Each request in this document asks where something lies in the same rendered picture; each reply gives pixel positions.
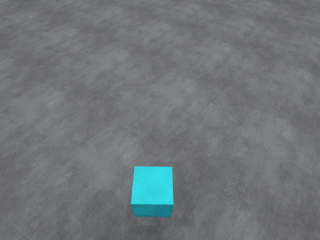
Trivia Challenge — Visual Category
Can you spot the carton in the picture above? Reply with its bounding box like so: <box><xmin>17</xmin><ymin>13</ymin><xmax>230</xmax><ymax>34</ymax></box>
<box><xmin>131</xmin><ymin>166</ymin><xmax>174</xmax><ymax>217</ymax></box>

